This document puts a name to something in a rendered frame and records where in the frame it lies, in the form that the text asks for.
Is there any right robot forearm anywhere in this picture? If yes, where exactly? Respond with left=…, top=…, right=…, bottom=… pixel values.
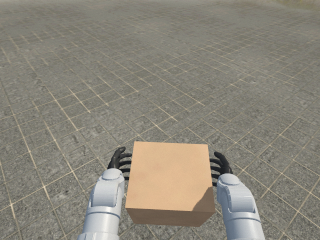
left=216, top=173, right=265, bottom=240

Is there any robot right hand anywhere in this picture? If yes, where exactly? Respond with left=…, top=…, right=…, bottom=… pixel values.
left=209, top=151, right=233, bottom=187

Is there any left robot forearm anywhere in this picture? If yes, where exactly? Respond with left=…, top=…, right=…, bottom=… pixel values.
left=77, top=168, right=125, bottom=240

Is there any robot left hand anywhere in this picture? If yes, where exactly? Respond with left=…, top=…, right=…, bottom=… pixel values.
left=107, top=146, right=132, bottom=181

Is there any carton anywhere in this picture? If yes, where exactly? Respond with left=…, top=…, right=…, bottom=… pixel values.
left=125, top=141, right=216, bottom=227

